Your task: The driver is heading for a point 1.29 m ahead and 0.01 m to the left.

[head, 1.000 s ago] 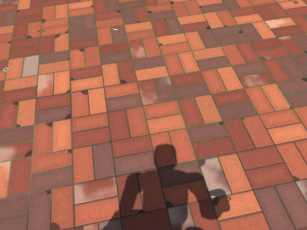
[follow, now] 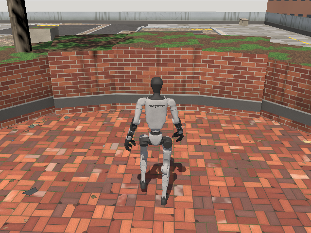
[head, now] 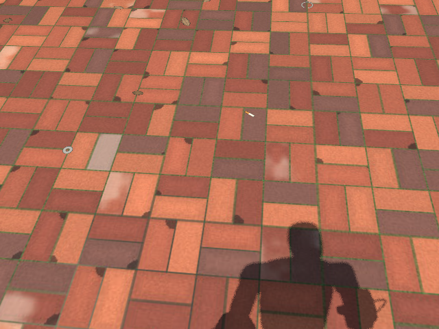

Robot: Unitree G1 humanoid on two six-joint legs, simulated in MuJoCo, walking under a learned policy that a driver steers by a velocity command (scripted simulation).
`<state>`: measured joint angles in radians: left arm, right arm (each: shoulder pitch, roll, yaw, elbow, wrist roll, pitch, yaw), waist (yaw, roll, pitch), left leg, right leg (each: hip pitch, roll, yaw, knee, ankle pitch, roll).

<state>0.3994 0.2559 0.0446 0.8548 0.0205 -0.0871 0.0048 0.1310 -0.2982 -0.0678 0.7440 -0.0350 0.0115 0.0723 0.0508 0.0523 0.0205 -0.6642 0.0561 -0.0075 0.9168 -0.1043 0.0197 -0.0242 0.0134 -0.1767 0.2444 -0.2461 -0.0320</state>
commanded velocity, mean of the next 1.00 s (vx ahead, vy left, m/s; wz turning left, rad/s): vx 0.22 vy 0.00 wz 0.10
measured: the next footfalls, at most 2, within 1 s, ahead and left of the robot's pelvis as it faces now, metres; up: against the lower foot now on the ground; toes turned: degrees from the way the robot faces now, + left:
left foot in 0.18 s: +0.25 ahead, +0.11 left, +0.00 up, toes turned +11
right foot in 0.70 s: +0.41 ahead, +0.00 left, +0.00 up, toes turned +11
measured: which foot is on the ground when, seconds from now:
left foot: up 0.00-0.16, down 0.18-0.72, up 0.74-1.00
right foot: down 0.00-0.20, up 0.22-0.68, down 0.70-1.00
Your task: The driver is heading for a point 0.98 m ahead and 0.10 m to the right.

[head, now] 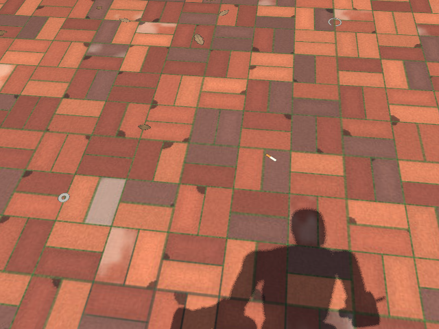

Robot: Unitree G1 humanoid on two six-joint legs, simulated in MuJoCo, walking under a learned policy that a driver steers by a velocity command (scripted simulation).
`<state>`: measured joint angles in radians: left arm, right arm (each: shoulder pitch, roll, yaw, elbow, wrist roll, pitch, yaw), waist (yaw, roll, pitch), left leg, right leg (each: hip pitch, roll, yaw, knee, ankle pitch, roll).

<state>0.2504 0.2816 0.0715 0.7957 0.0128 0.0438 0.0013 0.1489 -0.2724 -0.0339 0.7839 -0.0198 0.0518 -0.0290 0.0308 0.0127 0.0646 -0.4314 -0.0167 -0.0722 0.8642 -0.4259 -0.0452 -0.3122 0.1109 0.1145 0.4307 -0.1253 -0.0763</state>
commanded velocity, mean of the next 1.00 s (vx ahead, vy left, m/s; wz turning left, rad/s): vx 0.40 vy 0.00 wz -0.29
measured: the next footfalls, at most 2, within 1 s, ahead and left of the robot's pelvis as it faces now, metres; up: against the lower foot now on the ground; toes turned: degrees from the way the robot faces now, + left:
left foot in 0.14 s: +0.06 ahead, +0.13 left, +0.00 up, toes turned -10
right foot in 0.62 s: +0.28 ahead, -0.18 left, +0.00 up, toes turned -24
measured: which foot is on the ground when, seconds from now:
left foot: up 0.00-0.12, down 0.14-0.64, up 0.66-1.00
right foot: down 0.00-0.12, up 0.14-0.60, down 0.62-1.00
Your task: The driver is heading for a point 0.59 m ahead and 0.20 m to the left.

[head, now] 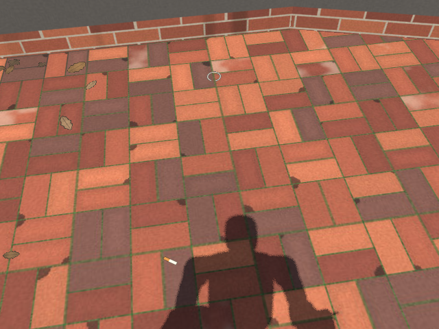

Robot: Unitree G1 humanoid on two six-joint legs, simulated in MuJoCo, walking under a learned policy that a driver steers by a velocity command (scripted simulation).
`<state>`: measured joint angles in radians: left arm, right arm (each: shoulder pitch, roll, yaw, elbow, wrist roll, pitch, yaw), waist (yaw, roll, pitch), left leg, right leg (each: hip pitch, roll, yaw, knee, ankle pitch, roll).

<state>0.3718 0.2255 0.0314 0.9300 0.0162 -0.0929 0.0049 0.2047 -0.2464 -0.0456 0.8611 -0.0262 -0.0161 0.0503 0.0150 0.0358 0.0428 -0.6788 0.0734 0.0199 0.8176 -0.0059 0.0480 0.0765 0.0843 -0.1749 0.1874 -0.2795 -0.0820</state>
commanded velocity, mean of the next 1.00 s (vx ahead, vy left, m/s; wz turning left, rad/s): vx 0.43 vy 0.00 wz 0.47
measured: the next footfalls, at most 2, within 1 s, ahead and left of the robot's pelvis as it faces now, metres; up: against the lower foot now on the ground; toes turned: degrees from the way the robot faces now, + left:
left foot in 0.16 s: +0.25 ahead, +0.08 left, +0.00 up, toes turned +9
right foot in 0.66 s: +0.58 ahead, -0.02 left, +0.00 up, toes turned +25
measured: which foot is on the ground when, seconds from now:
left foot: up 0.00-0.14, down 0.16-0.66, up 0.68-1.00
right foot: down 0.00-0.14, up 0.16-0.64, down 0.66-1.00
